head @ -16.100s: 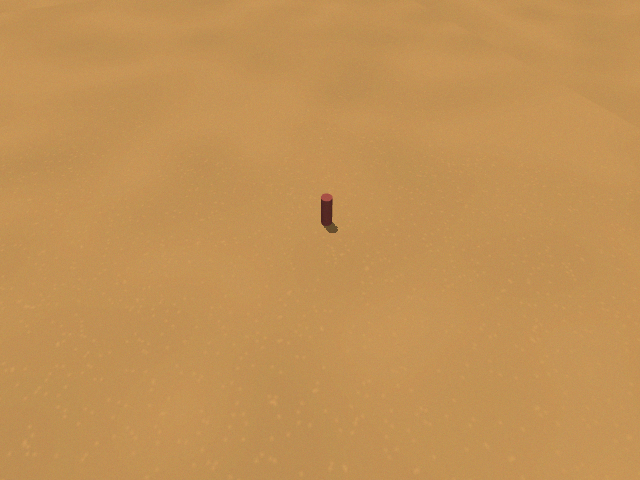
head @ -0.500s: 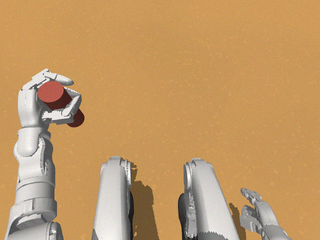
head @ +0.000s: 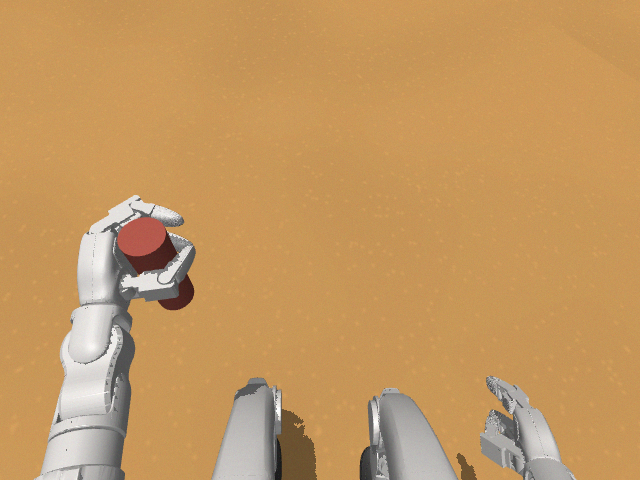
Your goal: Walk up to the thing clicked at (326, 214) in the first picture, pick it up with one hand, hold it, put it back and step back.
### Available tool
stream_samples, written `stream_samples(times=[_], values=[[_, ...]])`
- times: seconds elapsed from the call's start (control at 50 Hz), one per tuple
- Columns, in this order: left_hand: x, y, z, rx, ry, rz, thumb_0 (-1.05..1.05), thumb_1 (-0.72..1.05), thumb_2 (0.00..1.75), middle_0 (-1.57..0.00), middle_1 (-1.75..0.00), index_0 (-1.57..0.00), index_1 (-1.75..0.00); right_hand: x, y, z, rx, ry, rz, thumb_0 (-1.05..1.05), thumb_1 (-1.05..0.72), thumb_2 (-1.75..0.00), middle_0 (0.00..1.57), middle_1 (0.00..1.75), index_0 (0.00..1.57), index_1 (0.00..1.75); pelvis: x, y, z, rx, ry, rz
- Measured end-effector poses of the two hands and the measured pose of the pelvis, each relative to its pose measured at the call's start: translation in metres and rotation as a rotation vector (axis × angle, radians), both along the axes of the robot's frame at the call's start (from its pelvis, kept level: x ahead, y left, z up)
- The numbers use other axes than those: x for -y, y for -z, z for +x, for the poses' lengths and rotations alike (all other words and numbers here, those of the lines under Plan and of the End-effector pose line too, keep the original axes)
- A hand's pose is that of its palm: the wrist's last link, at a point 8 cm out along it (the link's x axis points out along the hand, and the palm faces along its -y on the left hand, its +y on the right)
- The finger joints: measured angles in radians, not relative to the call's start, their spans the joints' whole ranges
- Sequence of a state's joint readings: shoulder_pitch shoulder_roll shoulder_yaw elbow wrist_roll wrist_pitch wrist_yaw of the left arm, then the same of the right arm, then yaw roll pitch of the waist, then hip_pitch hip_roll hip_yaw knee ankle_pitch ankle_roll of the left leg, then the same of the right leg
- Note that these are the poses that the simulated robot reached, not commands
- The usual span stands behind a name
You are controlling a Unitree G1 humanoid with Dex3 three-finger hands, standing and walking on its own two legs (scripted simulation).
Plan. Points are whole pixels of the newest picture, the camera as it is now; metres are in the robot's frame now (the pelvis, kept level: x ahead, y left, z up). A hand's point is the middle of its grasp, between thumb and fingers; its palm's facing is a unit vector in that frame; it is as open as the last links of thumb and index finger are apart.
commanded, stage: lift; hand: left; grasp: from the side
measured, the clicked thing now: (161, 268) +0.36 +0.22 +0.01
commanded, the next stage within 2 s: hold in 0.98 s
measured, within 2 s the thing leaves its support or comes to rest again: neither
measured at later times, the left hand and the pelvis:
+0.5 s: hand (156, 221) +0.36 +0.19 +0.13, palm faces +0.11 -0.99 -0.02, open 6.7 cm; pelvis +0.02 +0.00 +0.08, yaw +1 degrees
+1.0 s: hand (157, 203) +0.35 +0.17 +0.16, palm faces +0.12 -0.99 +0.00, open 6.7 cm; pelvis +0.03 -0.01 +0.11, yaw +1 degrees
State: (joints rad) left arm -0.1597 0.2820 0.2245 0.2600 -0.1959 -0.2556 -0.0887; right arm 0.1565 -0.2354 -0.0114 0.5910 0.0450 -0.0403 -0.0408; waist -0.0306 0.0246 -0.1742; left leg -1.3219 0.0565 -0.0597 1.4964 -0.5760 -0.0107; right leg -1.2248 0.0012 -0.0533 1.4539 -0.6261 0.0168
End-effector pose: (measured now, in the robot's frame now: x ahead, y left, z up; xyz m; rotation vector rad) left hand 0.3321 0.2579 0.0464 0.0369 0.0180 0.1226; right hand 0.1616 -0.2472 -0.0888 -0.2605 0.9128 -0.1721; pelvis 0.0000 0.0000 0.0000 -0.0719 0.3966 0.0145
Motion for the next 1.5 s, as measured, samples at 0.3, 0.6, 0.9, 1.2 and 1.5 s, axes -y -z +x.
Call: stream_samples(times=[0.3, 0.6, 0.9, 1.2, 1.5], values=[[0.011, -0.057, 0.0, 0.003, 0.003, -0.016, 0.07, 0.07, 1.04, -0.94, -1.04, -0.91, -1.03, -0.007, -0.048, -0.009, -0.027, -0.001, 0.03, 0.01, -0.9, -0.89, 0.2, 0.3, 0.21, 0.3, -0.002, -0.055, 0.017, 0.095, -0.009, 0.016], [0.022, -0.092, -0.005, 0.012, -0.002, -0.019, 0.07, 0.07, 1.04, -0.94, -1.04, -0.91, -1.03, -0.006, -0.084, -0.011, -0.01, -0.007, 0.035, 0.01, -0.9, -0.89, 0.2, 0.3, 0.21, 0.3, 0.0, -0.088, 0.02, 0.174, -0.01, 0.031], [0.031, -0.112, -0.006, 0.029, 0.01, -0.028, 0.07, 0.07, 1.04, -0.94, -1.04, -0.91, -1.03, -0.004, -0.1, 0.0, 0.012, -0.024, 0.046, 0.01, -0.91, -0.89, 0.2, 0.3, 0.21, 0.3, 0.005, -0.104, 0.026, 0.22, -0.012, 0.042], [0.033, -0.124, 0.001, 0.033, 0.011, -0.032, 0.07, 0.07, 1.04, -0.94, -1.04, -0.91, -1.03, -0.001, -0.109, 0.008, 0.008, -0.021, 0.049, 0.01, -0.91, -0.89, 0.2, 0.3, 0.2, 0.3, 0.006, -0.114, 0.035, 0.245, -0.011, 0.047], [0.034, -0.135, 0.003, 0.039, 0.006, -0.033, 0.07, 0.07, 1.04, -0.94, -1.04, -0.91, -1.03, -0.002, -0.115, 0.01, 0.004, -0.019, 0.056, 0.01, -0.91, -0.9, 0.2, 0.3, 0.2, 0.3, 0.006, -0.121, 0.04, 0.268, -0.01, 0.051]])
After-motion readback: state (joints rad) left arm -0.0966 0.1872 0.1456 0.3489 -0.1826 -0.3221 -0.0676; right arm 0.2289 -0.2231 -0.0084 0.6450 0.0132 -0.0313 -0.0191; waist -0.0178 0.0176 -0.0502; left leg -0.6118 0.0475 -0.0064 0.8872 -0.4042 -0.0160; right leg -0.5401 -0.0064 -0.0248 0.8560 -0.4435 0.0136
